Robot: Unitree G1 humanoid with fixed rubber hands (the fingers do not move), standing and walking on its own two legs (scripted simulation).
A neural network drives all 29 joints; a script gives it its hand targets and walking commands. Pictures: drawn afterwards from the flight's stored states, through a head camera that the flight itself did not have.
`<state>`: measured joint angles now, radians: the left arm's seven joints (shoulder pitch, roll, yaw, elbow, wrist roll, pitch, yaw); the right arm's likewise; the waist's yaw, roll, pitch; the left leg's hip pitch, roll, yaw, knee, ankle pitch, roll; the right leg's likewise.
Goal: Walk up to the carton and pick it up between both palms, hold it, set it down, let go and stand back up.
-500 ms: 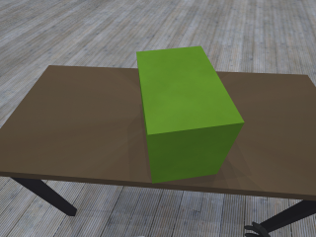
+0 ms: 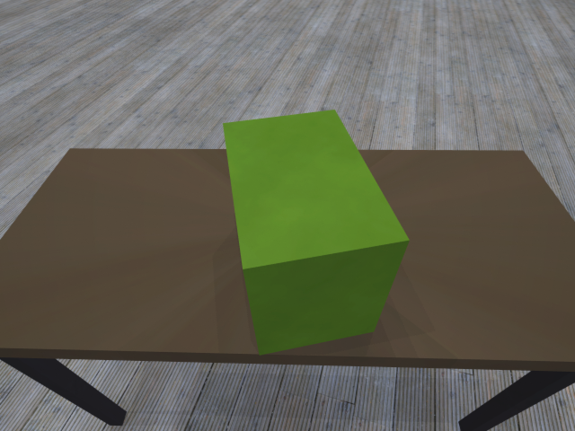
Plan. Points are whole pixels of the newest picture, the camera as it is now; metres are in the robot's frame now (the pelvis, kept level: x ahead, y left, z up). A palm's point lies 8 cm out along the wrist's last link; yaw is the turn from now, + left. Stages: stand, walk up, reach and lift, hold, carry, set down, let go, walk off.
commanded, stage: walk up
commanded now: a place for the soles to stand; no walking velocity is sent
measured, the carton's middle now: (298, 227) +0.43 +0.02 +0.05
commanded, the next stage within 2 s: stand in 0.66 s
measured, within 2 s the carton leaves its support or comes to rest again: neither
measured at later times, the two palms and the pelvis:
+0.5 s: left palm out of the picture +0.04 +0.27 -0.12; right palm out of the picture +0.07 -0.23 -0.12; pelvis +0.00 +0.02 +0.00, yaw +1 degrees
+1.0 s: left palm out of the picture +0.00 +0.28 -0.12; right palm out of the picture +0.04 -0.22 -0.12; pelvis -0.01 +0.03 +0.00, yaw +2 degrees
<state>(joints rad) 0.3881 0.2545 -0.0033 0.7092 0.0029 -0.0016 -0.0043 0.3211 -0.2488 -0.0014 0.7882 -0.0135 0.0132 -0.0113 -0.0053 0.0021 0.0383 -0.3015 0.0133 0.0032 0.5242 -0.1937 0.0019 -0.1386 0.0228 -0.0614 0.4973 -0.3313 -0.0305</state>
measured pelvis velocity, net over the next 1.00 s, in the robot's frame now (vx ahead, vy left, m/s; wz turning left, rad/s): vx -0.01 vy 0.03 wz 0.03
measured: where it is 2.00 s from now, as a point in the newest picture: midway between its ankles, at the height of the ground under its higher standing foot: outside the picture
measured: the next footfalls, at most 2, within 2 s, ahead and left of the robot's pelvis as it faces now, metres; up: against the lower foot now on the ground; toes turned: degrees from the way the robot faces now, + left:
none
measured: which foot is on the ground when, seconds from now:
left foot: down 0.00-1.00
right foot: down 0.00-1.00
